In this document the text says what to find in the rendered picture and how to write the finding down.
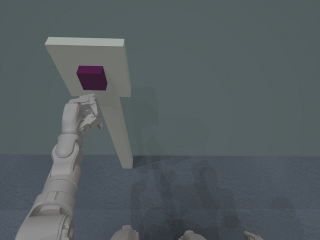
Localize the robot left shin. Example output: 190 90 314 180
122 225 132 229

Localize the robot right shin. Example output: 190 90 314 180
184 230 194 235

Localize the robot shin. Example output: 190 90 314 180
184 230 194 235
122 225 132 229

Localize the robot left upper arm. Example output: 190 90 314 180
17 214 75 240

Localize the panel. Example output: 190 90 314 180
44 37 133 169

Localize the button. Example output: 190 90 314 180
76 65 107 91

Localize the left robot forearm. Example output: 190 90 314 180
14 133 84 240

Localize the robot left hand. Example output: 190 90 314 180
61 94 104 139

